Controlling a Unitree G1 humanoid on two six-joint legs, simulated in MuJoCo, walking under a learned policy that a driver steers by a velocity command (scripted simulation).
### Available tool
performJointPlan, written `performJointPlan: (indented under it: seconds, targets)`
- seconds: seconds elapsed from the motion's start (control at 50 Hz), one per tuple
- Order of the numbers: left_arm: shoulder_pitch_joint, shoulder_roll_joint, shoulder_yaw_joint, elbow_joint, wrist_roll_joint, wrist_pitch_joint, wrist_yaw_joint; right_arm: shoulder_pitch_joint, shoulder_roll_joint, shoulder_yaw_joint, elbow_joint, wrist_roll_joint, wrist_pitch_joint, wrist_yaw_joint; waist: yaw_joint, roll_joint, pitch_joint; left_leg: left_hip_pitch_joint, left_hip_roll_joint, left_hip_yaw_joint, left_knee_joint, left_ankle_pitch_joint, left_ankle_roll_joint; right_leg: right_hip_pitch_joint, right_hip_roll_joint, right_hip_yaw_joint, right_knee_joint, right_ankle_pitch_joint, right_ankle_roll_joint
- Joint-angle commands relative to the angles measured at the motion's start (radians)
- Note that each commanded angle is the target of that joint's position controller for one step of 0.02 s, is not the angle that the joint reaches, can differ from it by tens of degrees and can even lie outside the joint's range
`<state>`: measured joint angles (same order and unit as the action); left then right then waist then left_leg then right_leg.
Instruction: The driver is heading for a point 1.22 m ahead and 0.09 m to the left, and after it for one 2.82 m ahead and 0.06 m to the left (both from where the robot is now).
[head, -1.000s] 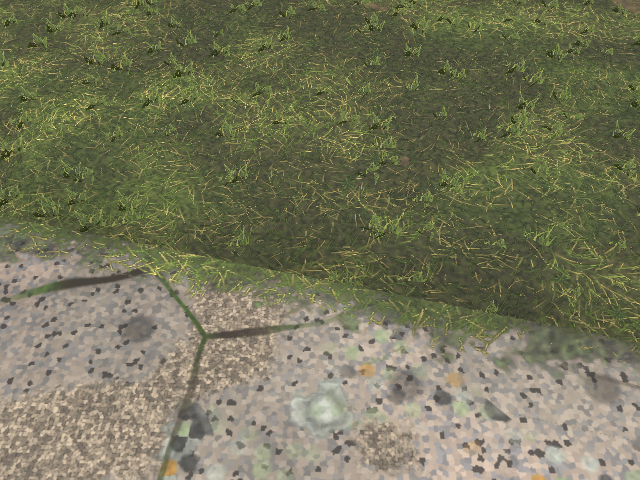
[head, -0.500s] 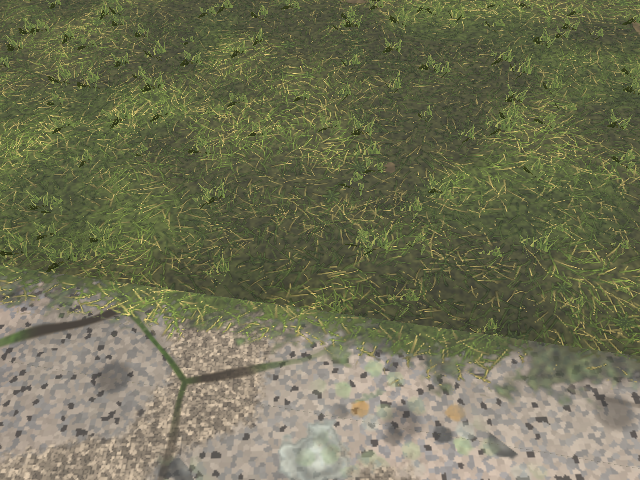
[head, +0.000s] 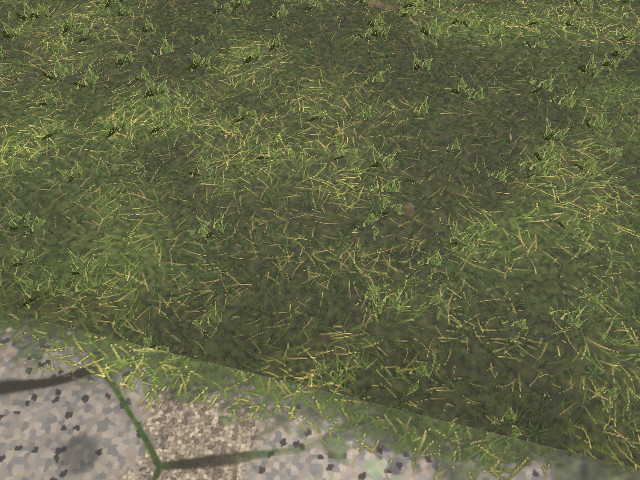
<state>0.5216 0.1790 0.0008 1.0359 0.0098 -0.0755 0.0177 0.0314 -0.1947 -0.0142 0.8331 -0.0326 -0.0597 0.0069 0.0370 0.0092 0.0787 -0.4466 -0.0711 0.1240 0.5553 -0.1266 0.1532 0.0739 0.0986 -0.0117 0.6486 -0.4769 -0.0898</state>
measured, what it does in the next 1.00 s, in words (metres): walks ahead: right foot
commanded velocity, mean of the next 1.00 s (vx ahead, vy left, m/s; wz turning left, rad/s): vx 0.50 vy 0.00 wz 0.00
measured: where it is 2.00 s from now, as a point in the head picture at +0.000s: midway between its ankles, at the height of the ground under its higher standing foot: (329, 249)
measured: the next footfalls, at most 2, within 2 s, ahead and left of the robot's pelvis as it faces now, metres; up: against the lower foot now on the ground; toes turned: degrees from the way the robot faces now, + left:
right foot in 0.54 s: +0.45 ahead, -0.11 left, +0.00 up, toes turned -2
left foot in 1.26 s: +0.85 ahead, +0.12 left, -0.11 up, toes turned +5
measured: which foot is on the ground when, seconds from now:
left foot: down 0.00-0.54, up 0.56-1.00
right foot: up 0.00-0.52, down 0.54-1.00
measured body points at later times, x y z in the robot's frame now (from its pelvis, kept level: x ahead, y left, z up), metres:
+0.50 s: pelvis +0.26 -0.03 +0.02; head +0.30 -0.03 +0.46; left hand +0.48 +0.18 -0.09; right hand +0.16 -0.25 -0.13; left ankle +0.11 +0.05 -0.71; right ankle +0.41 -0.12 -0.70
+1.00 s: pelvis +0.51 -0.04 +0.03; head +0.52 -0.05 +0.48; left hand +0.41 +0.20 -0.11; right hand +0.67 -0.28 -0.10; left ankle +0.66 +0.12 -0.66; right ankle +0.41 -0.11 -0.71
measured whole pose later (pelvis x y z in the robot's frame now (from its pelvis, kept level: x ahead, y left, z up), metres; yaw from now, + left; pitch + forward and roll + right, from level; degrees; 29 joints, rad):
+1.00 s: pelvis +0.51 -0.04 +0.03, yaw +1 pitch +0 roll -1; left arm 0.52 0.19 0.03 1.03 0.02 -0.10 0.01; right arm 0.07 -0.23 -0.06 0.93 -0.03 -0.02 0.04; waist 0.06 0.04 0.02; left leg -0.65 0.10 -0.02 0.79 0.10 0.04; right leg 0.07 0.10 -0.06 0.20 -0.27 -0.09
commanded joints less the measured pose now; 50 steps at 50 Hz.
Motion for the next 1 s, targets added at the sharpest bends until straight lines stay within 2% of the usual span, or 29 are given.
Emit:
performJointPlan:
  seconds: [0.02, 0.04, 0.06, 0.08, 0.12, 0.18, 0.26, 0.34, 0.42, 0.46, 0.48, 0.5, 0.52, 0.54, 0.56, 0.58, 0.6, 0.62, 0.64, 0.66, 0.7, 0.74, 0.78, 0.82, 0.84, 0.86, 0.9, 0.94, 1.0]
  targets:
    - [0.048, 0.126, 0.031, -0.073, 0.003, -0.006, -0.006, 0.433, -0.223, -0.077, 0.093, 0.018, 0.008, -0.003, -0.15, 0.07, -0.316, 0.727, 0.448, -0.831, -0.235, -0.188, 0.259, -0.661, -0.014, 0.091, 0.812, -0.017, -0.012]
    - [-0.049, 0.154, 0.039, -0.112, 0.009, -0.01, -0.009, 0.303, -0.176, -0.065, 0.072, 0.03, 0.006, -0.001, -0.098, 0.035, -0.131, 0.556, 0.422, -0.693, -0.317, -0.311, 0.221, -0.72, -0.082, 0.092, 0.758, 0.096, -0.021]
    - [-0.113, 0.157, 0.042, -0.126, 0.013, -0.013, -0.016, 0.245, -0.121, -0.053, 0.064, 0.027, -0.001, 0.005, -0.081, -0.007, -0.045, 0.422, 0.382, -0.607, -0.368, -0.273, 0.19, -0.697, -0.11, 0.079, 0.704, 0.149, -0.025]
    - [-0.125, 0.14, 0.043, -0.125, 0.015, -0.006, -0.019, 0.238, -0.091, -0.043, 0.076, 0.019, -0.012, 0.005, -0.047, -0.032, -0.004, 0.331, 0.343, -0.523, -0.388, -0.169, 0.157, -0.655, -0.138, 0.082, 0.654, 0.171, -0.019]
    - [-0.092, 0.085, 0.033, -0.116, 0.024, 0.021, -0.031, 0.275, -0.064, -0.031, 0.11, 0.019, -0.032, -0.002, 0.0, -0.014, -0.005, 0.229, 0.289, -0.404, -0.42, -0.055, 0.115, -0.559, -0.167, 0.073, 0.568, 0.186, 0.007]
    - [-0.17, 0.075, 0.032, -0.146, 0.026, 0.041, -0.041, 0.342, -0.105, -0.037, 0.147, 0.025, -0.051, -0.002, 0.005, 0.011, 0.015, 0.215, 0.254, -0.306, -0.455, 0.038, 0.101, -0.619, -0.198, 0.035, 0.466, 0.262, 0.035]
    - [-0.363, 0.091, 0.033, -0.209, 0.019, 0.043, -0.046, 0.428, -0.106, -0.03, 0.17, 0.03, -0.046, 0.0, -0.042, 0.024, 0.036, 0.292, 0.22, -0.233, -0.457, 0.195, 0.054, -0.734, -0.217, -0.013, 0.268, 0.435, 0.057]
    - [-0.521, 0.083, 0.026, -0.254, 0.013, 0.041, -0.053, 0.498, -0.105, -0.021, 0.187, 0.032, -0.042, -0.008, -0.093, 0.036, 0.041, 0.379, 0.208, -0.198, -0.433, 0.312, 0.011, -0.731, -0.182, -0.046, 0.07, 0.545, 0.058]
    - [-0.605, 0.08, 0.021, -0.284, 0.005, 0.036, -0.052, 0.527, -0.12, -0.018, 0.206, 0.014, -0.033, -0.015, -0.112, 0.076, 0.034, 0.461, 0.225, -0.168, -0.382, 0.451, 0.014, -0.646, -0.126, -0.076, -0.043, 0.492, 0.047]
    - [-0.579, 0.099, 0.027, -0.284, 0.007, 0.029, -0.046, 0.51, -0.135, -0.022, 0.214, 0.007, -0.029, -0.022, -0.084, 0.082, 0.025, 0.522, 0.258, -0.168, -0.323, 0.566, 0.02, -0.603, -0.115, -0.062, -0.078, 0.399, 0.02]
    - [-0.522, 0.113, 0.033, -0.268, 0.008, 0.024, -0.042, 0.489, -0.144, -0.024, 0.214, 0.009, -0.028, -0.027, -0.054, 0.084, 0.003, 0.549, 0.269, -0.165, -0.263, 0.68, 0.016, -0.547, -0.096, -0.062, -0.099, 0.342, 0.003]
    - [-0.421, 0.13, 0.042, -0.234, 0.011, 0.016, -0.036, 0.473, -0.154, -0.027, 0.214, 0.01, -0.026, -0.03, -0.013, 0.082, -0.044, 0.565, 0.266, -0.162, -0.159, 0.78, 0.008, -0.448, -0.068, -0.064, -0.125, 0.304, -0.019]
    - [-0.256, 0.148, 0.054, -0.181, 0.015, 0.004, -0.028, 0.45, -0.157, -0.027, 0.213, 0.016, -0.022, -0.031, 0.061, 0.052, -0.126, 0.525, 0.242, -0.138, 0.022, 0.763, -0.008, -0.263, -0.06, -0.056, -0.2, 0.35, -0.05]
    - [-0.077, 0.215, 0.074, -0.141, 0.039, -0.006, -0.016, 0.441, -0.131, -0.018, 0.183, 0.028, -0.024, -0.03, 0.122, -0.029, -0.25, 0.336, 0.204, -0.106, 0.3, 0.488, -0.024, 0.005, -0.233, 0.123, -0.211, 0.323, -0.105]
    - [-0.019, 0.297, 0.097, -0.133, 0.049, 0.0, -0.015, 0.588, -0.025, 0.003, 0.178, 0.057, -0.023, -0.015, 0.059, -0.248, -0.391, -0.047, 0.016, -0.049, 0.681, -0.263, -0.074, 0.309, -0.507, 0.584, -0.255, 0.242, -0.256]
    - [-0.065, 0.236, 0.09, -0.135, 0.008, 0.012, -0.031, 0.556, -0.139, -0.031, 0.208, 0.031, -0.021, -0.02, 0.064, -0.129, -0.345, -0.168, 0.016, -0.165, 0.799, -0.378, -0.056, 0.242, -0.488, 0.674, -0.331, 0.2, -0.269]
    - [-0.177, 0.196, 0.077, -0.152, -0.002, 0.013, -0.035, 0.455, -0.158, -0.041, 0.169, 0.028, -0.028, -0.017, 0.024, -0.09, -0.185, -0.194, 0.067, -0.193, 0.77, -0.273, -0.052, 0.089, -0.45, 0.503, -0.369, 0.259, -0.239]
    - [-0.235, 0.159, 0.069, -0.158, 0.002, 0.006, -0.04, 0.39, -0.142, -0.039, 0.15, 0.03, -0.031, -0.014, 0.005, -0.053, -0.108, -0.161, 0.099, -0.19, 0.717, -0.21, -0.055, -0.039, -0.419, 0.403, -0.409, 0.377, -0.217]
    - [-0.253, 0.132, 0.061, -0.153, 0.005, -0.005, -0.04, 0.367, -0.127, -0.042, 0.149, 0.022, -0.02, -0.012, -0.025, -0.04, -0.054, -0.114, 0.128, -0.193, 0.651, -0.187, -0.062, -0.137, -0.376, 0.315, -0.429, 0.484, -0.182]
    - [-0.25, 0.108, 0.053, -0.138, 0.002, -0.013, -0.037, 0.374, -0.103, -0.039, 0.15, 0.007, -0.004, -0.007, -0.051, -0.055, -0.045, -0.062, 0.142, -0.191, 0.595, -0.178, -0.074, -0.194, -0.338, 0.253, -0.449, 0.528, -0.151]
    - [-0.198, 0.111, 0.049, -0.114, -0.002, -0.032, -0.036, 0.373, -0.073, -0.04, 0.151, 0.003, 0.023, 0.0, -0.068, -0.052, -0.052, -0.034, 0.143, -0.179, 0.526, -0.164, -0.09, -0.212, -0.319, 0.21, -0.476, 0.568, -0.139]
    - [-0.157, 0.15, 0.057, -0.101, -0.005, -0.04, -0.035, 0.326, -0.073, -0.044, 0.135, 0.002, 0.04, 0.007, -0.075, -0.056, -0.036, -0.08, 0.155, -0.163, 0.464, -0.094, -0.101, -0.213, -0.303, 0.181, -0.514, 0.535, -0.138]
    - [-0.129, 0.157, 0.053, -0.09, -0.007, -0.032, -0.03, 0.215, -0.084, -0.048, 0.096, 0.0, 0.046, 0.019, -0.058, -0.058, 0.001, -0.15, 0.167, -0.145, 0.375, -0.011, -0.114, -0.202, -0.289, 0.155, -0.541, 0.548, -0.125]
    - [-0.081, 0.156, 0.052, -0.074, -0.006, -0.02, -0.025, 0.155, -0.081, -0.044, 0.076, 0.001, 0.05, 0.026, -0.038, -0.072, -0.001, -0.168, 0.169, -0.126, 0.314, 0.064, -0.127, -0.182, -0.276, 0.122, -0.543, 0.6, -0.116]
    - [-0.065, 0.151, 0.049, -0.069, -0.007, -0.017, -0.024, 0.123, -0.079, -0.042, 0.066, 0.004, 0.05, 0.028, -0.03, -0.071, 0.002, -0.171, 0.168, -0.12, 0.283, 0.096, -0.129, -0.174, -0.27, 0.11, -0.544, 0.612, -0.108]
    - [-0.032, 0.162, 0.052, -0.062, 0.006, -0.022, -0.023, 0.133, -0.088, -0.048, 0.078, 0.005, 0.051, 0.031, -0.025, -0.085, -0.022, -0.187, 0.171, -0.121, 0.327, 0.167, -0.121, -0.13, -0.283, 0.115, -0.525, 0.593, -0.118]
    - [-0.003, 0.151, 0.048, -0.056, 0.005, -0.022, -0.02, 0.084, -0.103, -0.053, 0.067, 0.002, 0.049, 0.032, -0.015, -0.064, -0.001, -0.246, 0.179, -0.128, 0.312, 0.191, -0.115, -0.089, -0.294, 0.123, -0.522, 0.565, -0.127]
    - [0.049, 0.137, 0.047, -0.025, 0.005, -0.032, -0.005, -0.002, -0.118, -0.062, 0.036, 0.008, 0.03, 0.026, 0.005, -0.06, 0.031, -0.397, 0.184, -0.156, 0.254, 0.227, -0.115, 0.05, -0.291, 0.142, -0.492, 0.533, -0.137]
    - [0.08, 0.147, 0.054, -0.012, 0.018, -0.041, 0.005, -0.083, -0.115, -0.062, 0.013, -0.002, 0.01, 0.032, 0.03, -0.061, 0.049, -0.442, 0.186, -0.163, 0.188, 0.269, -0.112, 0.116, -0.309, 0.139, -0.435, 0.579, -0.143]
